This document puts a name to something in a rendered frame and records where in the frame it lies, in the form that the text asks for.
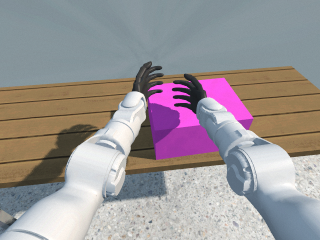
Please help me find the robot left hand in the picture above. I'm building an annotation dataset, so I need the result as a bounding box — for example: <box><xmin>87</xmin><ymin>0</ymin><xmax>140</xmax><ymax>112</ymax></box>
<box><xmin>132</xmin><ymin>61</ymin><xmax>164</xmax><ymax>102</ymax></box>

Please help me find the robot right upper arm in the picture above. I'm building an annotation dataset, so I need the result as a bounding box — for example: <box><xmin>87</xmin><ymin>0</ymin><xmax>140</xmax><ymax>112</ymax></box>
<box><xmin>226</xmin><ymin>143</ymin><xmax>320</xmax><ymax>240</ymax></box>

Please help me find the carton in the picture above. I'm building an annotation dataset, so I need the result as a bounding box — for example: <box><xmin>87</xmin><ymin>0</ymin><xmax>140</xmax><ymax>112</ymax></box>
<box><xmin>147</xmin><ymin>78</ymin><xmax>254</xmax><ymax>160</ymax></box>

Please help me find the left robot forearm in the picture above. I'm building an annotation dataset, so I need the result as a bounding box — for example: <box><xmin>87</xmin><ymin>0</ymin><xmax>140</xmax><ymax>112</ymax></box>
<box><xmin>64</xmin><ymin>91</ymin><xmax>147</xmax><ymax>181</ymax></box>

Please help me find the table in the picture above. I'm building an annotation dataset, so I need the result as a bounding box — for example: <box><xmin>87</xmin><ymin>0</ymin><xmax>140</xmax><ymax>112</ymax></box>
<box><xmin>0</xmin><ymin>66</ymin><xmax>320</xmax><ymax>230</ymax></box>

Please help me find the robot left upper arm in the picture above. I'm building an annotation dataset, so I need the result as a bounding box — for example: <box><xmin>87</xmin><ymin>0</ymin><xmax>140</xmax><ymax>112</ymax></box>
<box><xmin>0</xmin><ymin>142</ymin><xmax>127</xmax><ymax>240</ymax></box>

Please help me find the right robot forearm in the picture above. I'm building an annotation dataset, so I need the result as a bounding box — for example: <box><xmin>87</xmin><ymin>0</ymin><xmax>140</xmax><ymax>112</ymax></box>
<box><xmin>196</xmin><ymin>97</ymin><xmax>296</xmax><ymax>180</ymax></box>

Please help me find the robot right hand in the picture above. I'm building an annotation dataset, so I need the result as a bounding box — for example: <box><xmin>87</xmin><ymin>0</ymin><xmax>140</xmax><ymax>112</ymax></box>
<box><xmin>172</xmin><ymin>73</ymin><xmax>207</xmax><ymax>114</ymax></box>

